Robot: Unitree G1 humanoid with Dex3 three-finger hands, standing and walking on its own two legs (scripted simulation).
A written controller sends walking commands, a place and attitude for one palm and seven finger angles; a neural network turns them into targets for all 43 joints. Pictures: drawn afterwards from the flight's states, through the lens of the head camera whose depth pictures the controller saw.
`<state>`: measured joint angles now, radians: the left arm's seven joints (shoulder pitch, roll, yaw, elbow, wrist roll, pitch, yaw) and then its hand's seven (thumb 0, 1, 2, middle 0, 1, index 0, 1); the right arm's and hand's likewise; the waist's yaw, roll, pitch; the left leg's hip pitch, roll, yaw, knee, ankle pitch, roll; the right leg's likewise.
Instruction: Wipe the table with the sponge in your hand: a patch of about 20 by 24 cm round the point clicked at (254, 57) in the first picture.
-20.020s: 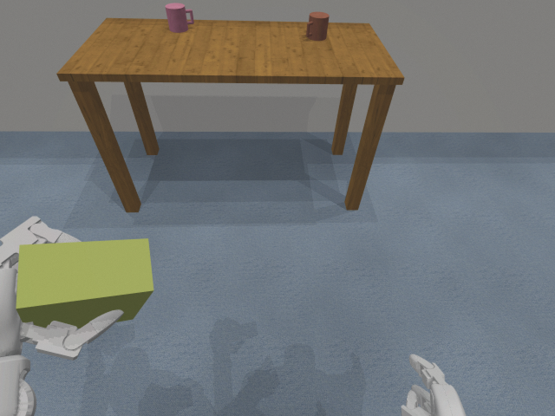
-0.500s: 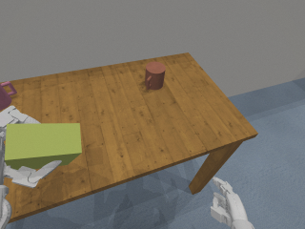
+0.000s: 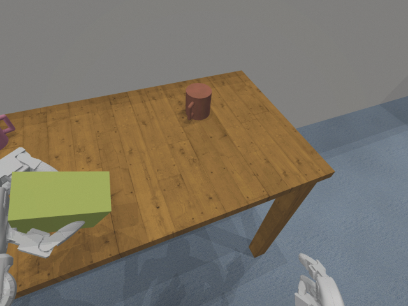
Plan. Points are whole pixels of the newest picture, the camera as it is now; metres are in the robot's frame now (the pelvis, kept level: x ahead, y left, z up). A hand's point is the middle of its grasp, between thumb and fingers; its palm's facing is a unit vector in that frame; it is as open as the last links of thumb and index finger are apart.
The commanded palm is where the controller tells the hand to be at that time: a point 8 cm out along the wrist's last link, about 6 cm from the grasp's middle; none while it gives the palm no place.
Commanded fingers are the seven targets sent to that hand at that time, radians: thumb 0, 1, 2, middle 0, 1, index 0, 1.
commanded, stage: look again from close up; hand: left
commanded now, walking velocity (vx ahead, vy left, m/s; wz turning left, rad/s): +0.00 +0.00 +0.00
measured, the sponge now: (73, 204) +0.23 +0.22 +0.14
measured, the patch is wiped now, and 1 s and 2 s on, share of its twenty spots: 0.00 0.00 0.00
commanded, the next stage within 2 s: turn the palm down, sponge in hand in 0.28 s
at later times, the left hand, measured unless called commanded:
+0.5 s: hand (19, 174) +0.24 +0.27 +0.20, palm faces +0.46 -0.78 -0.42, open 9.7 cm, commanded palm +0.16 +0.27 +0.18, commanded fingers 0.00 0.10 1.30 -1.20 -1.60 -1.20 -1.60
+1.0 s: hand (57, 208) +0.22 +0.24 +0.14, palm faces +0.31 -0.59 -0.75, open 9.7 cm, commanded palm +0.18 +0.26 +0.18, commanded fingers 0.00 0.10 1.30 -1.20 -1.60 -1.20 -1.60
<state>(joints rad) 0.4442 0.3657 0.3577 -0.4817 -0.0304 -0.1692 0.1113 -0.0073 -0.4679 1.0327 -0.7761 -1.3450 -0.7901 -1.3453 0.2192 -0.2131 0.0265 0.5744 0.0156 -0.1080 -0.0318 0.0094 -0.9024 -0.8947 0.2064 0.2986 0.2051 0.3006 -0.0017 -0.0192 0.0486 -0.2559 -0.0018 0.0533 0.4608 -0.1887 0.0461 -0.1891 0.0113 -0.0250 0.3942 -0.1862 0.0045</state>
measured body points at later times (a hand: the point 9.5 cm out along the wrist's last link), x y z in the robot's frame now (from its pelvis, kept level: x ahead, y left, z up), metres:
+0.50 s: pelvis -0.01 -0.02 +0.00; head -0.01 -0.01 +0.45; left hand +0.21 +0.31 +0.22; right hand +0.18 -0.23 -0.08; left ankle +0.04 +0.08 -0.74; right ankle +0.02 -0.13 -0.74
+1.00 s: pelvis +0.01 -0.06 -0.01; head +0.02 -0.08 +0.43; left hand +0.20 +0.27 +0.18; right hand +0.23 -0.27 -0.10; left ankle +0.04 +0.08 -0.74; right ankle +0.02 -0.13 -0.74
